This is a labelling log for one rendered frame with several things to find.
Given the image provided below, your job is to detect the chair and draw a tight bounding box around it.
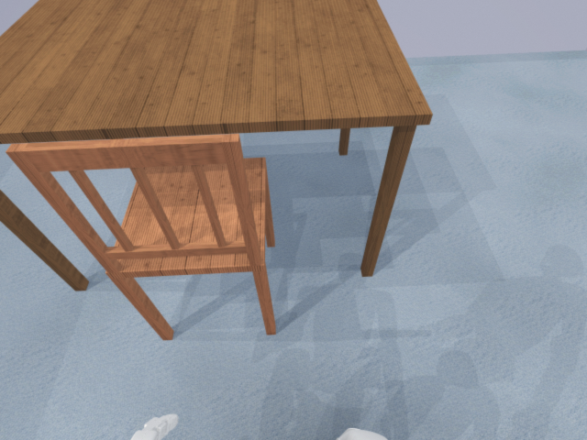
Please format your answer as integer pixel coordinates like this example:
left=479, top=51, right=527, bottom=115
left=6, top=134, right=276, bottom=340

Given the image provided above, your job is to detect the table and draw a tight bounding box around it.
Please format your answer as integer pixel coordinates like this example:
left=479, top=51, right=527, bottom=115
left=0, top=0, right=433, bottom=292

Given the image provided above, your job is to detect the left robot hand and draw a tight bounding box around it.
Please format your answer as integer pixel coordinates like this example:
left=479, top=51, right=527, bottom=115
left=130, top=414, right=178, bottom=440

